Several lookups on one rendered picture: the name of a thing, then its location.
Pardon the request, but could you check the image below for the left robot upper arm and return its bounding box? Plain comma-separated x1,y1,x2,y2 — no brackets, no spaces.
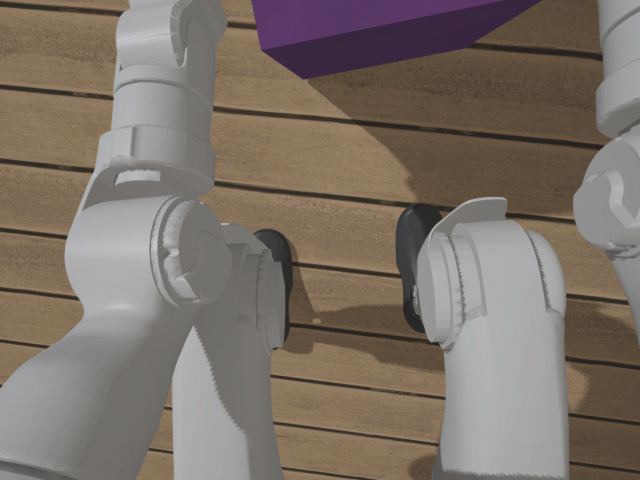
0,195,232,480

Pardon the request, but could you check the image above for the robot foot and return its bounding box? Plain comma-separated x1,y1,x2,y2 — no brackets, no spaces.
254,229,293,350
396,203,443,333

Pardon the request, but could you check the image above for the left robot forearm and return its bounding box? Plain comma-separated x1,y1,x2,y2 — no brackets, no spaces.
65,0,228,276

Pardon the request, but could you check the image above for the left robot foot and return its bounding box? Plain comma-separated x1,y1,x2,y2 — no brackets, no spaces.
254,229,293,350

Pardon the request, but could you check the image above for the carton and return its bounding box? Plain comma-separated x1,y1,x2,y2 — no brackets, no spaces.
251,0,542,80

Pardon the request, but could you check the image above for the right robot upper arm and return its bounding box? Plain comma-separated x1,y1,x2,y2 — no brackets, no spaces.
573,129,640,347

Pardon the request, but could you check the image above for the right robot forearm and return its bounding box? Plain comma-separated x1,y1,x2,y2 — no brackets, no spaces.
595,0,640,139

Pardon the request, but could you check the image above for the right robot foot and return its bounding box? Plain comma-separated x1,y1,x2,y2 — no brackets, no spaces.
396,203,443,333

